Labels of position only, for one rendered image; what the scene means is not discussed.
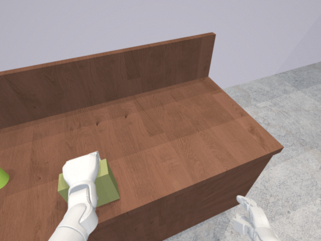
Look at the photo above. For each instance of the robot right hand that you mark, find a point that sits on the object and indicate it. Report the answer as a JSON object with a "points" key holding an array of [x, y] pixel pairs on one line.
{"points": [[257, 218]]}

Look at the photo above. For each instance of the right robot forearm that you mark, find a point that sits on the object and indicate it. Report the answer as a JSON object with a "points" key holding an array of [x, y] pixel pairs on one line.
{"points": [[264, 234]]}

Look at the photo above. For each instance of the robot left hand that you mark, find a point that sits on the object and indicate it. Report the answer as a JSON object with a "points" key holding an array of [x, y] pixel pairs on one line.
{"points": [[84, 168]]}

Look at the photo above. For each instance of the table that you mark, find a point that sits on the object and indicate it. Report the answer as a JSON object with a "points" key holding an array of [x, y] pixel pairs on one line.
{"points": [[180, 148]]}

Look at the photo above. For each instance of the sponge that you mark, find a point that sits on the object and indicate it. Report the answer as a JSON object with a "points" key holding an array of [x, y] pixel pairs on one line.
{"points": [[106, 185]]}

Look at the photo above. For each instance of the left robot forearm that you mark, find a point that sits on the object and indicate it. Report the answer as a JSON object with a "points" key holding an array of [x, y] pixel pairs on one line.
{"points": [[80, 219]]}

